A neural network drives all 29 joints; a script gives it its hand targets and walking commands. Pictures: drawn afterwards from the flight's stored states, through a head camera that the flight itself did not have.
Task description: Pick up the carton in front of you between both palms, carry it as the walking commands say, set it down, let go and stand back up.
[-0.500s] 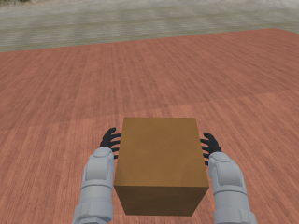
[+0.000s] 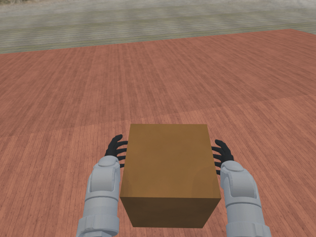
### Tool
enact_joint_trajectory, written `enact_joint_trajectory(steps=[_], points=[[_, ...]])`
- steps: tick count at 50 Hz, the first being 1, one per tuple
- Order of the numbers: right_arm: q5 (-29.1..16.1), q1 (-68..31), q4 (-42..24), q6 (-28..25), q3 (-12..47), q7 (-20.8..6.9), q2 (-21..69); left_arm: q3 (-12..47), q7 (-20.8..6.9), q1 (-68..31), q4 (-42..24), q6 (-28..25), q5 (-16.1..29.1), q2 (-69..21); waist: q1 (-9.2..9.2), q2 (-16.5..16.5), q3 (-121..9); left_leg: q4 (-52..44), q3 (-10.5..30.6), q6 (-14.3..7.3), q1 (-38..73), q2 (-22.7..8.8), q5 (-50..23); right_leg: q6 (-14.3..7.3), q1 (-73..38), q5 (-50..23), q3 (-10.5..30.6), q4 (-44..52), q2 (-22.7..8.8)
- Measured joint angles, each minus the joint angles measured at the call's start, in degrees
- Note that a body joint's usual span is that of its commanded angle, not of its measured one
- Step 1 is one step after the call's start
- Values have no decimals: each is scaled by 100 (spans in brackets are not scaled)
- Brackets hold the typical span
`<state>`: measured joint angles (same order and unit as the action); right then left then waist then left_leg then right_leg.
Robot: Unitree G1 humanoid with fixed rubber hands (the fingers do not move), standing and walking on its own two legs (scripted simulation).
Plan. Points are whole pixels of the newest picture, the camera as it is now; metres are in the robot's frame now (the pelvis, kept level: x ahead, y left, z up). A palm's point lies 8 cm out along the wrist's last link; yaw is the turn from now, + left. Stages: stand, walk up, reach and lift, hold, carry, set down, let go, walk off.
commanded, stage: hold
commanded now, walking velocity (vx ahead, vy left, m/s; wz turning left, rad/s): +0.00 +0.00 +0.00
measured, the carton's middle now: (168, 178) +0.29 +0.00 -0.03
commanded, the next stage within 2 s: carry in 0.54 s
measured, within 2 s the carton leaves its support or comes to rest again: neither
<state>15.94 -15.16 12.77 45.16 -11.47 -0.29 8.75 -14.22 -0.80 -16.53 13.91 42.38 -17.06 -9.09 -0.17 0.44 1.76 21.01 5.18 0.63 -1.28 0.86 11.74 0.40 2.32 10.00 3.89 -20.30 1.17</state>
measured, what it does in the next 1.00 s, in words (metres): walks ahead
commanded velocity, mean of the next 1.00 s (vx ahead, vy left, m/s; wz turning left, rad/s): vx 0.25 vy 0.00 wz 0.00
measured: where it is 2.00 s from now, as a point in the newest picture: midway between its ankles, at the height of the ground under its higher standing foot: (158, 182)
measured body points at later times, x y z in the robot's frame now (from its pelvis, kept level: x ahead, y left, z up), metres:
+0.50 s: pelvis +0.00 +0.00 +0.00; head -0.05 +0.00 +0.45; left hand +0.30 +0.16 +0.05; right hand +0.29 -0.15 +0.04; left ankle +0.01 +0.13 -0.75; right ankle +0.02 -0.12 -0.75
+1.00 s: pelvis +0.12 +0.01 +0.00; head +0.11 +0.01 +0.45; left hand +0.40 +0.17 +0.08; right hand +0.40 -0.13 +0.08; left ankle +0.01 +0.13 -0.75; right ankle +0.16 -0.08 -0.74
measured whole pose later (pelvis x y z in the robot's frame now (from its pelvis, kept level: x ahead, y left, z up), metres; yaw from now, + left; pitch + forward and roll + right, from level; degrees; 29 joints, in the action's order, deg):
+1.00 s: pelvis +0.12 +0.01 +0.00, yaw +1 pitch +6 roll -2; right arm 6.6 -8.4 -17.2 66.3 -5.1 5.1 7.6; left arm -8.0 4.4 -10.1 -15.3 63.4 -5.9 -7.9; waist 0.5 2.4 -8.4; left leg 21.4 0.5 0.6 -7.2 -3.3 19.7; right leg 0.7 22.8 15.8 -10.5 -26.8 0.1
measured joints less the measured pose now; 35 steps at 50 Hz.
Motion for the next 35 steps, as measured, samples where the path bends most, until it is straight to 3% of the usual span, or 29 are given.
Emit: enact_joint_trajectory(steps=[27, 32, 35], points=[[-28, 52, -61, 15, 22, 0, -15, 45, 37, 27, -43, 31, 72, 9, 13, -3, -67, 91, -23, -18, -152, 31, 13, 25, 162, 19, 25, -104, -21], [-201, 193, -300, 108, 101, 64, -47, 203, 116, 158, -291, 154, 215, 41, 77, -30, -588, 699, -43, -28, -922, -3, 906, 5, 822, 776, -110, -551, -40], [-414, 276, -755, 273, 175, 117, -111, 388, 214, 215, -747, 352, 369, 51, 123, -82, -762, 977, -264, -57, -1299, -90, 949, -26, 1071, 410, -218, -626, -114]])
